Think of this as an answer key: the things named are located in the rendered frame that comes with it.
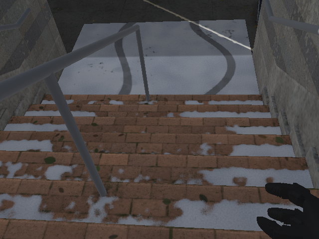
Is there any robot right hand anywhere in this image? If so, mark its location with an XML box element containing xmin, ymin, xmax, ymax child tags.
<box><xmin>256</xmin><ymin>182</ymin><xmax>319</xmax><ymax>239</ymax></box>

